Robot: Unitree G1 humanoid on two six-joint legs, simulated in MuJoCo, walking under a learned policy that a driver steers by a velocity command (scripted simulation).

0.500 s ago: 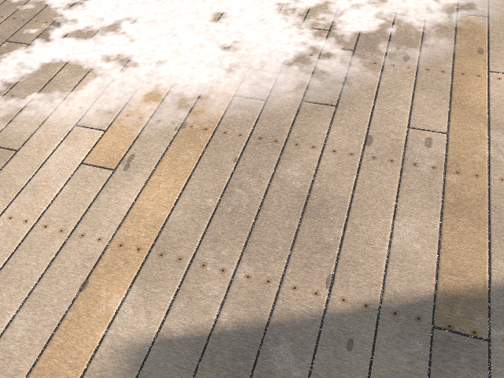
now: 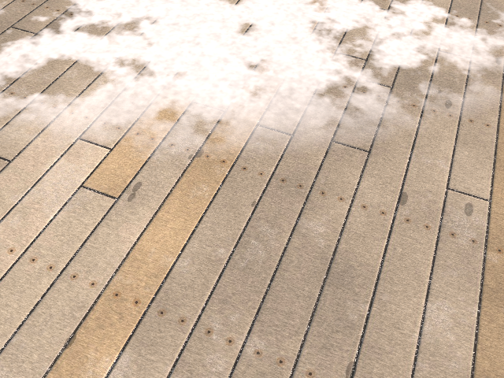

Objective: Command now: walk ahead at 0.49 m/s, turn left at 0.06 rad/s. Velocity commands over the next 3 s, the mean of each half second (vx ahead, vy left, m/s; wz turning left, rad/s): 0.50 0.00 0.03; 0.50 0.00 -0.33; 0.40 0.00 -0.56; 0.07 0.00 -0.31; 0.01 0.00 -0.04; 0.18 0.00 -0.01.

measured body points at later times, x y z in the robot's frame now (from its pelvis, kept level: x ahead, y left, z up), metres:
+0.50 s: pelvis +0.29 -0.05 +0.00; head +0.31 -0.06 +0.45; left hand +0.34 +0.22 -0.13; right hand +0.35 -0.31 -0.15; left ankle +0.26 +0.09 -0.66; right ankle +0.31 -0.11 -0.75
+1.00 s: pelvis +0.56 -0.01 +0.00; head +0.58 +0.00 +0.45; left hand +0.65 +0.26 -0.15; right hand +0.61 -0.28 -0.12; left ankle +0.60 +0.08 -0.75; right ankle +0.47 -0.12 -0.66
